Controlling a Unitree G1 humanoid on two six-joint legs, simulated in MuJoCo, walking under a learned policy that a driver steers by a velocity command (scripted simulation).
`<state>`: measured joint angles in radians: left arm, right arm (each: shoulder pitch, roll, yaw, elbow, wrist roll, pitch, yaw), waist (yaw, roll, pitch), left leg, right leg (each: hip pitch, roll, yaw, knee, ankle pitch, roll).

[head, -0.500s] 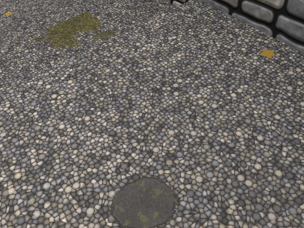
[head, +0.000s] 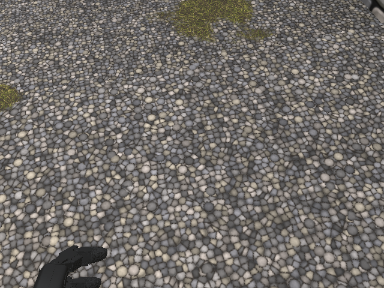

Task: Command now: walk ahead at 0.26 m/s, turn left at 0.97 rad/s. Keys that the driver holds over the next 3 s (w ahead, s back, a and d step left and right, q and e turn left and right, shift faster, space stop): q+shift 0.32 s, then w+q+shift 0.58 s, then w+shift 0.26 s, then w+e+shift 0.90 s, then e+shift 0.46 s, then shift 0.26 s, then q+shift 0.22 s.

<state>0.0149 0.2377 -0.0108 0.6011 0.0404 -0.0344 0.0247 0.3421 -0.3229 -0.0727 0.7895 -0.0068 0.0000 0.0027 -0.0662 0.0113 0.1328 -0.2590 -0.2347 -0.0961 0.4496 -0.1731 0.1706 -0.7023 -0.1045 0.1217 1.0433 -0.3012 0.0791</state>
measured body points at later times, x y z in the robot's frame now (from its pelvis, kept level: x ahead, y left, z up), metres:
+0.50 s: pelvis +0.14 -0.08 +0.01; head +0.14 -0.07 +0.46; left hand +0.10 +0.23 -0.09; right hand +0.42 -0.25 -0.07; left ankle +0.07 +0.02 -0.67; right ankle +0.24 -0.16 -0.73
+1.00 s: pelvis +0.28 +0.09 -0.01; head +0.30 +0.13 +0.44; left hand +0.25 +0.43 -0.08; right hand +0.50 -0.12 -0.12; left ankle +0.06 -0.02 -0.73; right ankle +0.48 +0.13 -0.72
